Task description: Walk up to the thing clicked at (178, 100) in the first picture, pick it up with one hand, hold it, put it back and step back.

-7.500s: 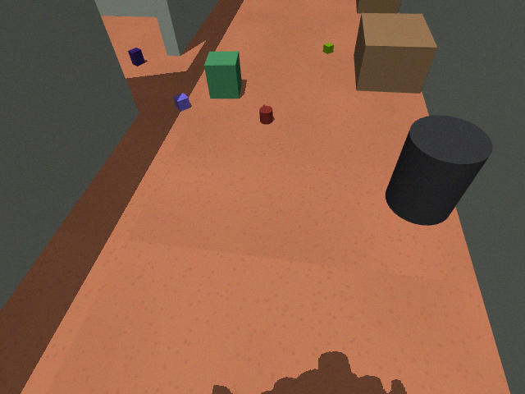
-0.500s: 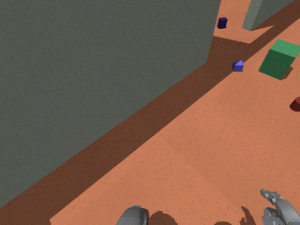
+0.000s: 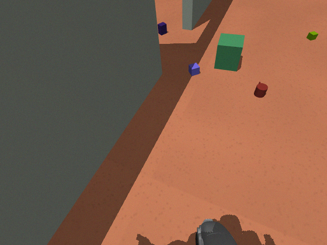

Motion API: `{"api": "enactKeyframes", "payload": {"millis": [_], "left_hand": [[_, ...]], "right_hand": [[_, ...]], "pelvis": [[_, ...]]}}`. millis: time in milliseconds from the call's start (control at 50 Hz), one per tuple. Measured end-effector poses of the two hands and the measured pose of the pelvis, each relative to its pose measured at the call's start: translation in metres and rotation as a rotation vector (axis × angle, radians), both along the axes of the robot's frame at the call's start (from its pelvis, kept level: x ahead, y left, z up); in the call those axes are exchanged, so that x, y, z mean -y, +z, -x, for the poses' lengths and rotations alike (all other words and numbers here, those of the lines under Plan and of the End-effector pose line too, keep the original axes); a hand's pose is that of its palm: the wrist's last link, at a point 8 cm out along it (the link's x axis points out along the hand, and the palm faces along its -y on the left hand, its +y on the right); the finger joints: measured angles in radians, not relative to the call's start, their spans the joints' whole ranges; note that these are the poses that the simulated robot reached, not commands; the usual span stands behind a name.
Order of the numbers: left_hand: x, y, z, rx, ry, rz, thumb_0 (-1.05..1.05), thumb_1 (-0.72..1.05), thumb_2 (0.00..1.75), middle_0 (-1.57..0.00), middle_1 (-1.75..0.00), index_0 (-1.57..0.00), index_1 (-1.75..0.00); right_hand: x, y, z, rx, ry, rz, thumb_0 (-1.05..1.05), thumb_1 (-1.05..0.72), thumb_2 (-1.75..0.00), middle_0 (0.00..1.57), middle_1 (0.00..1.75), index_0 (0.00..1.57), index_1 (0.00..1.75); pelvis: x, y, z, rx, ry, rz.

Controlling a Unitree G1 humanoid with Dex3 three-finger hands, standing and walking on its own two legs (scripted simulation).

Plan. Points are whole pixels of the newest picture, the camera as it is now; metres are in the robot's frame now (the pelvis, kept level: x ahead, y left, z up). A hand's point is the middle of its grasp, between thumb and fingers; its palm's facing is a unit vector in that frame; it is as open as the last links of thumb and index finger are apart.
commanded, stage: walk up
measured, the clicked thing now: (194, 69) +1.58 -0.33 -0.73
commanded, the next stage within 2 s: stand in 1.64 s
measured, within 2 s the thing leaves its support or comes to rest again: neither
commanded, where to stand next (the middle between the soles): +0.10 +0.00 m, yaw -20 degrees
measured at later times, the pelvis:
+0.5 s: pelvis +0.04 +0.03 -0.03, yaw -11 degrees
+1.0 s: pelvis +0.03 +0.02 -0.01, yaw -20 degrees
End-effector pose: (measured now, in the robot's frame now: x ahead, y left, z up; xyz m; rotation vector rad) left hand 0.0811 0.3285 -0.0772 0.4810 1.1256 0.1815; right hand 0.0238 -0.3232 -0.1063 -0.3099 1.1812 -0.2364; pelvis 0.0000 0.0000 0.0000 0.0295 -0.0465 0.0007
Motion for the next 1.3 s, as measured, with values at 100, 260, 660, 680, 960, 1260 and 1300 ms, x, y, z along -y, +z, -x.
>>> {"api": "enactKeyframes", "payload": {"millis": [100, 260, 660, 680, 960, 1260, 1300], "left_hand": [[0.022, -0.005, -0.068, 0.088, -0.084, -0.021, 0.0, 0.9, 0.9, -0.2, -0.3, -0.2, -0.3], [0.048, -0.005, -0.106, 0.109, -0.133, 0.03, 0.0, 0.9, 0.9, -0.21, -0.3, -0.2, -0.3], [-0.001, -0.055, -0.104, -0.067, -0.162, 0.114, 0.0, 0.9, 0.9, -0.2, -0.3, -0.2, -0.3], [-0.002, -0.054, -0.101, -0.082, -0.165, 0.107, 0.0, 0.9, 0.9, -0.2, -0.3, -0.2, -0.3], [0.027, -0.023, -0.096, -0.061, -0.241, 0.007, 0.0, 0.9, 0.9, -0.21, -0.3, -0.2, -0.3], [0.062, -0.03, -0.155, 0.022, -0.311, 0.09, 0.0, 0.9, 0.9, -0.2, -0.3, -0.2, -0.3], [0.066, -0.03, -0.157, 0.008, -0.319, 0.096, 0.0, 0.9, 0.9, -0.2, -0.3, -0.2, -0.3]], "right_hand": [[0.003, -0.032, -0.004, -0.059, -0.068, -0.039, 0.01, -0.91, -0.9, 0.2, 0.3, 0.2, 0.3], [-0.013, -0.029, -0.035, -0.024, -0.078, -0.065, 0.01, -0.91, -0.9, 0.2, 0.3, 0.2, 0.3], [-0.029, 0.027, 0.01, -0.01, -0.194, 0.145, 0.01, -0.9, -0.9, 0.2, 0.3, 0.2, 0.3], [-0.027, 0.027, 0.013, -0.01, -0.194, 0.145, 0.01, -0.9, -0.9, 0.2, 0.3, 0.2, 0.3], [-0.014, -0.018, 0.026, 0.028, -0.293, 0.005, 0.01, -0.91, -0.9, 0.2, 0.3, 0.2, 0.3], [-0.038, -0.016, 0.028, 0.006, -0.341, -0.041, 0.01, -0.9, -0.9, 0.2, 0.3, 0.2, 0.3], [-0.035, -0.014, 0.029, 0.006, -0.353, -0.034, 0.01, -0.9, -0.9, 0.2, 0.3, 0.2, 0.3]], "pelvis": [[0.01, -0.017, -0.02, -0.002, -0.042, 0.015], [0.005, -0.009, -0.038, -0.007, -0.124, -0.004], [-0.036, -0.008, -0.035, -0.026, -0.257, 0.046], [-0.035, -0.008, -0.035, -0.029, -0.266, 0.045], [-0.013, -0.01, -0.033, -0.006, -0.355, 0.034], [-0.015, -0.005, -0.041, -0.005, -0.378, 0.025], [-0.016, -0.003, -0.042, -0.006, -0.381, 0.02]]}}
